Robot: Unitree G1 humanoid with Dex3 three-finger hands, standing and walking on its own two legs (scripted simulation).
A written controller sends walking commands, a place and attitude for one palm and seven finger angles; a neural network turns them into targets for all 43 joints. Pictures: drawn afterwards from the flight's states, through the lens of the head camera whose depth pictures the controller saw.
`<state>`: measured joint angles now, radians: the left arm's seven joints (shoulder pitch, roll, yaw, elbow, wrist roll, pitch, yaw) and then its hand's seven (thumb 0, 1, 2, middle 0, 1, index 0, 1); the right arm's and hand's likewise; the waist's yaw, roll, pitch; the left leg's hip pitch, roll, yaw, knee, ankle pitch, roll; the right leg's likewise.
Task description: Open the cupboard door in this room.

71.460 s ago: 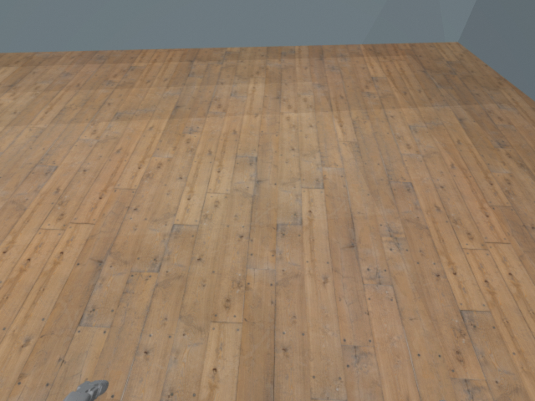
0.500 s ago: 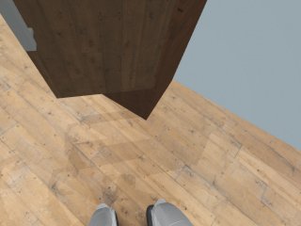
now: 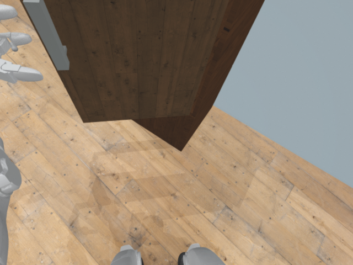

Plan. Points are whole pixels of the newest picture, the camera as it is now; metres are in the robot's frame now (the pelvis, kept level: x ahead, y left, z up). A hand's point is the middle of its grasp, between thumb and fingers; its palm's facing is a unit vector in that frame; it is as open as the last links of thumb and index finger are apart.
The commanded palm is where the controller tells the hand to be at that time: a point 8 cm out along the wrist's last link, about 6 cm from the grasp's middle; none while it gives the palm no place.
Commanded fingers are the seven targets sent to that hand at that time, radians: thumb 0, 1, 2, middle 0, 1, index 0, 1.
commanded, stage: slide the fingers in behind the handle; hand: left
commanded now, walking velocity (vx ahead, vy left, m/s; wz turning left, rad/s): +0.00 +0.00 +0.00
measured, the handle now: (51, 30) +0.59 +0.21 +0.12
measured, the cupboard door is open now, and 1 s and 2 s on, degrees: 42 42 42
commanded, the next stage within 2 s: close the thumb around the handle in 1.62 s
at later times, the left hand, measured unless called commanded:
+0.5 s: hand (30, 49) +0.54 +0.24 +0.12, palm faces +0.05 -1.00 +0.00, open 14.0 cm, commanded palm +0.51 +0.27 +0.12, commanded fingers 0.00 -0.50 0.30 -0.30 -1.20 -0.30 -1.20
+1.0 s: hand (52, 49) +0.53 +0.20 +0.13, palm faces +0.03 -1.00 +0.01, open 14.0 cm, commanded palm +0.51 +0.23 +0.12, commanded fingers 0.00 -0.50 0.30 -0.30 -1.20 -0.30 -1.20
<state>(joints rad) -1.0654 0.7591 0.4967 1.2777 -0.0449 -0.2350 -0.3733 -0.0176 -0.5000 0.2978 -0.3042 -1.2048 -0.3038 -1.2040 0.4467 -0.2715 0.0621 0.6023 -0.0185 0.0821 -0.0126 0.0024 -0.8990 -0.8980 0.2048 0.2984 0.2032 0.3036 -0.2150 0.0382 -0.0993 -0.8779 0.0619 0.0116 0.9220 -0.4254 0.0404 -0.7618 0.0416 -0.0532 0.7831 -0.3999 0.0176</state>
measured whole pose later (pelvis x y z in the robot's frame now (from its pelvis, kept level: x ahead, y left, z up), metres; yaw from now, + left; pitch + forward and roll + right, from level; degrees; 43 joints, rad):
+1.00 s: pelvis +0.00 -0.01 +0.00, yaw +0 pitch +21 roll -4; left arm -1.06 0.61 0.43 1.24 -0.06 -0.28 -0.27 -0.02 -0.50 0.30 -0.30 -1.20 -0.30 -1.20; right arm 0.44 -0.28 0.04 0.63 -0.02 0.05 0.00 0.00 -0.90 -0.90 0.20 0.30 0.20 0.30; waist -0.21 0.04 -0.10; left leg -0.86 0.06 0.01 0.91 -0.41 0.03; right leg -0.76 0.04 -0.05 0.81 -0.41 0.00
